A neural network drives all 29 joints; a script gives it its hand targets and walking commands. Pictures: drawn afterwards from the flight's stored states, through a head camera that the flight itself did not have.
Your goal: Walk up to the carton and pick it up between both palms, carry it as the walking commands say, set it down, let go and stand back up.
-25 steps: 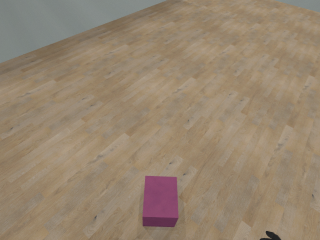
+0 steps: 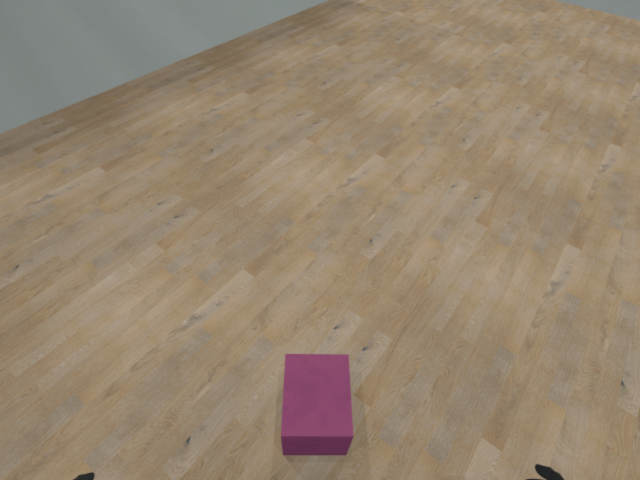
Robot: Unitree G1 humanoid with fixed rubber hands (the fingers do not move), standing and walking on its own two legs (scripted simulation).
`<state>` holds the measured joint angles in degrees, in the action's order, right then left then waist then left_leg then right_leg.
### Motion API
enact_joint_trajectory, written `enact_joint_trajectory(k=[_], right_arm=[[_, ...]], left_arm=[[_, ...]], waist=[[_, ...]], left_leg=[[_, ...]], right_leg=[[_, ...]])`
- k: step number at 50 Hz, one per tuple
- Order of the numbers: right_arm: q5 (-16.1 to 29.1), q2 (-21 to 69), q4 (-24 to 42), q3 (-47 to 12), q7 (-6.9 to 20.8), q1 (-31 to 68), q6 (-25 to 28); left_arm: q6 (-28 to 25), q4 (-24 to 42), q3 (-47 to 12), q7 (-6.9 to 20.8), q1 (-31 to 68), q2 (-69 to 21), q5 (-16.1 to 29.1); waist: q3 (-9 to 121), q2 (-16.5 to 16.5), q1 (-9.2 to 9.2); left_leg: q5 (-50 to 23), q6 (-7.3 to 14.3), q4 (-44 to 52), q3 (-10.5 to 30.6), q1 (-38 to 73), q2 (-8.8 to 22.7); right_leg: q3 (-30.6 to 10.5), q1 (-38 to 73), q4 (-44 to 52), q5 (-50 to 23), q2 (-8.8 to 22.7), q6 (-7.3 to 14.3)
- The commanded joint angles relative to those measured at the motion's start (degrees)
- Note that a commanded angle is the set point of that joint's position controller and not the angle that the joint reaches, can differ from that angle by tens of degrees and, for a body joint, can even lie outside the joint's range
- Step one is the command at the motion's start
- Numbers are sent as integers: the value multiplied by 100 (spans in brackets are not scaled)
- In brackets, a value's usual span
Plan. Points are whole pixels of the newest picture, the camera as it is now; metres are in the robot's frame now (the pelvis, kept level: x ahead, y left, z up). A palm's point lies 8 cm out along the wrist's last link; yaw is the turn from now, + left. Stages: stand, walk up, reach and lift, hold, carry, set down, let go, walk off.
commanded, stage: walk up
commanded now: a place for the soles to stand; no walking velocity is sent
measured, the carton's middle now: (315, 404) +0.44 -0.01 -0.69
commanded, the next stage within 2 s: reach and lift in 0.24 s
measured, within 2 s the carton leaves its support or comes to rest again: neither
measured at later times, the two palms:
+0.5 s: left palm (89, 463) +0.17 +0.30 -0.11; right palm (532, 468) +0.17 -0.28 -0.10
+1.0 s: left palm (162, 398) +0.27 +0.24 -0.16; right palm (474, 403) +0.27 -0.25 -0.15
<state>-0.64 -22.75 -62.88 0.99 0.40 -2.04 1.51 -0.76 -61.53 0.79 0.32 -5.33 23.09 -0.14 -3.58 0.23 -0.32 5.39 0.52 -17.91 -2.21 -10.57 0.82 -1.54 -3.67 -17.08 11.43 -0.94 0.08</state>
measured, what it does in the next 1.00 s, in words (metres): lowers itself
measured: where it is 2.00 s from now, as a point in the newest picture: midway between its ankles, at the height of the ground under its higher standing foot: outside the picture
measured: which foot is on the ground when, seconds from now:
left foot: down 0.00-1.00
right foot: down 0.00-1.00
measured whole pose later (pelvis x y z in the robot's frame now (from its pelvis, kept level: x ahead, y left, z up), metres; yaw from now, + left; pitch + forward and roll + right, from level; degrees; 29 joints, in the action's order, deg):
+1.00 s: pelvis -0.04 -0.01 -0.07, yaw +0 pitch +16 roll +0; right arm -1.3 -13.7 -36.8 8.5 -0.2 22.2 -16.3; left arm 17.3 -38.4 10.3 0.7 23.3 15.1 -1.4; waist -4.2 0.6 -0.4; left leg 15.7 0.2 -52.4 -0.7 -52.8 1.1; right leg -0.3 -47.1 -56.1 25.0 -1.5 0.1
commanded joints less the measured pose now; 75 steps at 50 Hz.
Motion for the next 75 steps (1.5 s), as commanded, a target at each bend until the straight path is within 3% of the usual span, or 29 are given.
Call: enact_joint_trajectory(k=[1,12,13,14,15,16,18,20,23,28,31,35,40,45,54,66,75], right_arm=[[0,-1016,248,168,-24,236,49],[-5,-1011,286,184,-28,190,38],[-172,-279,2296,466,182,747,-299],[-192,-222,2618,439,238,464,-618],[-220,-377,2757,662,252,279,-893],[-291,-467,3160,740,211,171,-1073],[-377,-363,3231,863,127,-24,-1345],[-413,-242,3122,900,157,-328,-1523],[-396,-332,3285,979,295,-60,-1566],[-423,-327,3335,1004,382,91,-1355],[-393,-358,3291,1029,419,213,-1228],[-320,-347,3363,1030,367,659,-1155],[-200,-174,3386,920,222,1616,-1312],[-79,160,3265,878,26,2545,-1616],[-35,319,2787,1077,-271,4349,-1785],[227,107,1757,1388,-159,6319,-1228],[138,-29,1709,1659,-35,7232,-730]], left_arm=[[-44,217,173,-23,109,989,0],[-43,264,195,-24,136,992,-6],[270,2274,774,181,1499,616,-414],[654,2901,753,293,1163,573,-462],[974,2753,892,392,749,626,-512],[1225,2781,1099,498,397,674,-637],[1584,3073,1272,576,198,595,-688],[1699,3436,1339,511,71,464,-727],[1740,3608,1292,363,18,257,-620],[1574,3756,1053,185,79,-139,-468],[1457,3753,927,95,225,-328,-385],[1378,3666,920,-5,691,-380,-263],[1465,3450,1012,-66,1664,-295,-121],[1671,3044,1130,-7,2834,-89,-143],[1777,2360,1175,59,4936,68,-130],[1295,1688,1451,-200,6763,-277,-149],[880,1892,1567,-500,7669,-686,-289]], waist=[[437,-38,1],[434,-36,-8],[81,204,351],[-136,195,275],[-387,432,125],[-475,704,86],[-259,648,-82],[-44,241,-78],[552,-338,17],[1343,-328,-56],[1761,-346,-146],[2264,-212,-118],[2540,9,-33],[2494,182,47],[2932,25,-24],[4368,-292,-109],[5891,-289,-31]], left_leg=[[-219,105,177,745,710,762],[-297,96,126,678,763,779],[1008,-139,-676,209,288,-207],[1338,-144,-761,-123,648,-236],[1330,-122,-940,-228,1182,-334],[1066,-108,-1164,-262,1772,-486],[638,-98,-1486,-330,2036,-581],[432,-129,-1311,-213,1724,-449],[-413,-103,-1321,-5,1242,-229],[-2005,-148,-1950,387,1025,-87],[-2579,-213,-2375,569,858,-15],[-2556,-221,-2782,618,375,-43],[-1349,-132,-3029,504,-426,-135],[51,-51,-3164,293,-1283,-156],[659,-11,-3420,111,-2099,-191],[441,-181,-3792,250,-2220,-241],[-995,-174,-4148,462,-1653,-293]], right_leg=[[-521,-574,393,-387,767,197],[-551,-559,377,-506,754,201],[158,-1996,-307,1157,134,-84],[313,-2162,-105,1577,210,-109],[329,-2615,141,1786,289,-55],[344,-3156,350,1883,412,71],[158,-3357,225,1594,474,140],[169,-2984,-116,1157,330,50],[319,-2510,-873,256,-132,-80],[298,-3012,-1747,-433,-288,-83],[310,-3603,-2203,-540,-302,-86],[274,-4023,-2609,-786,-254,-118],[230,-4273,-2804,-502,-137,-133],[158,-4426,-2766,407,-57,-251],[178,-4824,-2854,1086,-102,-325],[448,-6433,-3429,1090,-289,-282],[489,-7285,-3774,184,-446,-230]])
